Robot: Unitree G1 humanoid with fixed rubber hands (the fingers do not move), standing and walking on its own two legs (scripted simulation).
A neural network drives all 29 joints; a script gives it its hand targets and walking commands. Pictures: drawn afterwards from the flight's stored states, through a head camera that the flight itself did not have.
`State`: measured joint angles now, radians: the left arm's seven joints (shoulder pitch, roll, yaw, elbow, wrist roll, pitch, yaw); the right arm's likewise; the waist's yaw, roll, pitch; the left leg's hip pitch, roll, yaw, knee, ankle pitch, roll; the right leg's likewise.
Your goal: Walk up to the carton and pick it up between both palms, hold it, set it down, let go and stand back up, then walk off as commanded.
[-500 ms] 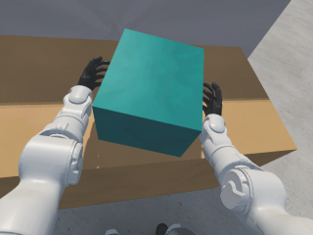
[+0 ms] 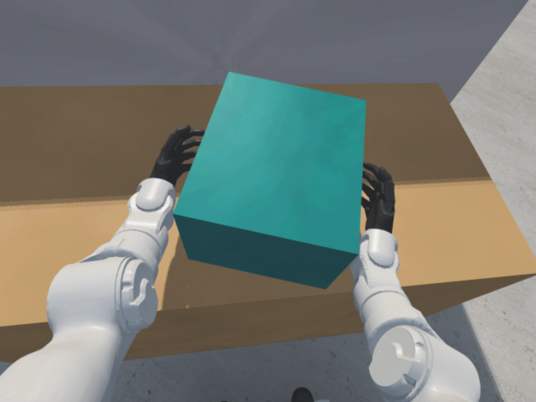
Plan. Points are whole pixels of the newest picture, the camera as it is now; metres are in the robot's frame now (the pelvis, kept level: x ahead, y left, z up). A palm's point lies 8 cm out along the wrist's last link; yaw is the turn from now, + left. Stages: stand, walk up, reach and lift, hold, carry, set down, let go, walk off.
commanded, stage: reach and lift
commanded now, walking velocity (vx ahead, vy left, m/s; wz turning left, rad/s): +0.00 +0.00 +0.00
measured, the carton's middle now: (277, 179) +0.47 -0.05 -0.01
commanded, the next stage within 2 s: none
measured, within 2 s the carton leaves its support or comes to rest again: leaves its support in 0.70 s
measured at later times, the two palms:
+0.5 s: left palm (166, 176) +0.46 +0.13 +0.03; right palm (378, 221) +0.37 -0.19 +0.02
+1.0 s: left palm (172, 177) +0.45 +0.12 +0.05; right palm (388, 228) +0.36 -0.20 +0.02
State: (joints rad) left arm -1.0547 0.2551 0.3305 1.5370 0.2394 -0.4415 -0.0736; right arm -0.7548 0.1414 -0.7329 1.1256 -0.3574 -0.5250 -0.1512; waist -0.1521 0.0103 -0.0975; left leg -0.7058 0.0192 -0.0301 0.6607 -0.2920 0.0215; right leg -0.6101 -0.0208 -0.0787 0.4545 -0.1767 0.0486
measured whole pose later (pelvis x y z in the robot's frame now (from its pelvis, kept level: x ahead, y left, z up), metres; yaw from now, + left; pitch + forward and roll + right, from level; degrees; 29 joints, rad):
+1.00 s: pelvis -0.01 -0.02 +0.01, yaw -1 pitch +21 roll -2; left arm -1.04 0.24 0.20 1.52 0.19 -0.50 -0.04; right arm -0.72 0.09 -0.62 1.22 -0.31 -0.66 -0.22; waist -0.07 0.00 -0.13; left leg -0.65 0.03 0.01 0.46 -0.17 0.00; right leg -0.59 -0.01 -0.04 0.29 -0.06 0.02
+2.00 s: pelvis +0.00 -0.02 +0.02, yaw +0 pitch +5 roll -1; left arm -0.79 0.15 0.14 1.08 0.05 -0.10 0.03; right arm -0.62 -0.03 -0.20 0.89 0.06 -0.14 -0.18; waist -0.07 0.00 -0.13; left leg -0.28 0.00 0.00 0.37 -0.18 0.02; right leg -0.23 -0.04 -0.05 0.25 -0.10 0.03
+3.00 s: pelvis -0.01 -0.03 +0.02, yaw +1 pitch -8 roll -1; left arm -0.52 -0.01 0.25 0.20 0.29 0.52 -0.04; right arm -0.51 -0.04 -0.12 0.57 0.10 0.14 -0.13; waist -0.08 -0.09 0.07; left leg -0.01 0.02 -0.01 0.35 -0.19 -0.01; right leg 0.02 -0.02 -0.07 0.26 -0.14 0.02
